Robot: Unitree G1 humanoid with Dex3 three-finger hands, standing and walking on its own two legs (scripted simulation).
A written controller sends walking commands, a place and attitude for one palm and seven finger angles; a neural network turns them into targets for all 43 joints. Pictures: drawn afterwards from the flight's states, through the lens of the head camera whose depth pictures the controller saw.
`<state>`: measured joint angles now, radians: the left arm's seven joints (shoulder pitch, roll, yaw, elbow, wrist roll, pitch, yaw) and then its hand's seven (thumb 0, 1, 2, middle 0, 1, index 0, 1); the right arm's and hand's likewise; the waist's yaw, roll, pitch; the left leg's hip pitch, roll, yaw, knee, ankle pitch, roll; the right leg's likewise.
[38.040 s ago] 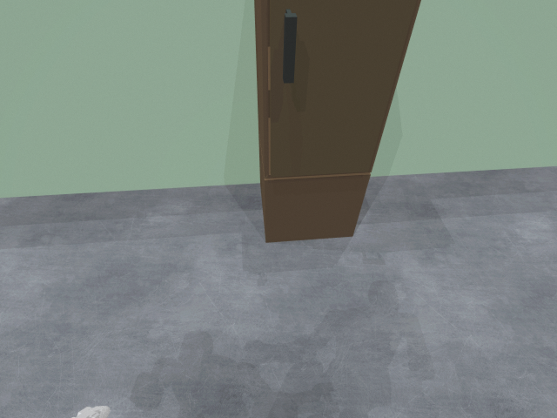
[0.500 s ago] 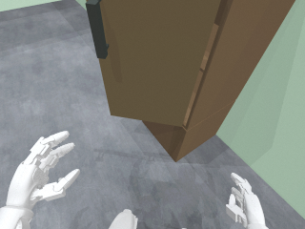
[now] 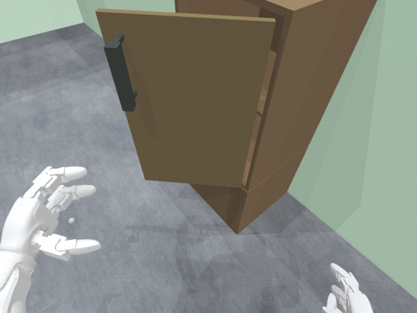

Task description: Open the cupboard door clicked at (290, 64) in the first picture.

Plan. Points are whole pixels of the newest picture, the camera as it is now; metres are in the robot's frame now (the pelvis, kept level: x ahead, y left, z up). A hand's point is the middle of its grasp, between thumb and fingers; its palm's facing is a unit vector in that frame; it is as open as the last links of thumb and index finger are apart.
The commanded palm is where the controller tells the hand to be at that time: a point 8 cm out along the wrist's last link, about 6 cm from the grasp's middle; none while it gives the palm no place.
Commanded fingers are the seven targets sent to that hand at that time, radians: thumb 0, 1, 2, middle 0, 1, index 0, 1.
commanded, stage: raise the hand with hooked fingers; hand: left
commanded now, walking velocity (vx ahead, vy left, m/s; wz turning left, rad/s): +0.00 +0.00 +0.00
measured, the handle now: (124, 74) +0.58 +0.24 +0.15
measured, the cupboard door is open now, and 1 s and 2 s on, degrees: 45 45 45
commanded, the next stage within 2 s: move the hooked fingers beside the handle in 1.00 s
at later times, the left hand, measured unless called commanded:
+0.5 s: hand (37, 169) +0.28 +0.29 +0.17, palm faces +0.04 -1.00 -0.06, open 14.0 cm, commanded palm +0.26 +0.33 +0.18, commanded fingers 0.00 -0.50 0.30 -0.30 -1.20 -0.30 -1.20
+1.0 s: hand (55, 162) +0.30 +0.27 +0.17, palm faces +0.04 -1.00 -0.05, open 14.0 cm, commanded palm +0.27 +0.31 +0.18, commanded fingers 0.00 -0.50 0.30 -0.30 -1.20 -0.30 -1.20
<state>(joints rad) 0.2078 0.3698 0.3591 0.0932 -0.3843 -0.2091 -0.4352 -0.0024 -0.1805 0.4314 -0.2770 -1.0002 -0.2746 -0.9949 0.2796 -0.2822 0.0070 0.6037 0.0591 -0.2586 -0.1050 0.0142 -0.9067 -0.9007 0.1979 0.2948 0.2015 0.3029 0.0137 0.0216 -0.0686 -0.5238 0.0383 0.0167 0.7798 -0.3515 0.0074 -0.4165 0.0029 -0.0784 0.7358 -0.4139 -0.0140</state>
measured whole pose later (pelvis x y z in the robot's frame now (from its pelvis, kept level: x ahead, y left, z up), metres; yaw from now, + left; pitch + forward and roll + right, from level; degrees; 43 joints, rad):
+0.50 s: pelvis +0.00 +0.01 +0.02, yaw +1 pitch +1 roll -1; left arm -0.12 0.48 0.43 0.24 -0.35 0.03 -0.47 -0.01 -0.49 0.30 -0.30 -1.20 -0.30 -1.20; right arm 0.24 -0.25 0.08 0.60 0.07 -0.21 -0.12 0.01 -0.90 -0.90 0.20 0.30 0.21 0.30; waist 0.04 0.03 -0.04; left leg -0.35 0.02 0.02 0.61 -0.28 0.02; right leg -0.24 -0.01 -0.08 0.56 -0.33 0.00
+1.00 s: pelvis +0.01 -0.01 +0.02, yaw +0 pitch +0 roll -1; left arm -0.12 0.46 0.44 0.27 -0.34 0.04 -0.47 -0.01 -0.50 0.30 -0.30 -1.20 -0.30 -1.20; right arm 0.25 -0.27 0.06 0.61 0.08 -0.20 -0.12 0.01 -0.91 -0.90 0.20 0.29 0.20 0.30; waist 0.03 0.04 -0.04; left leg -0.31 0.03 0.02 0.56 -0.26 0.00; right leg -0.21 0.01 -0.07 0.53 -0.33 -0.02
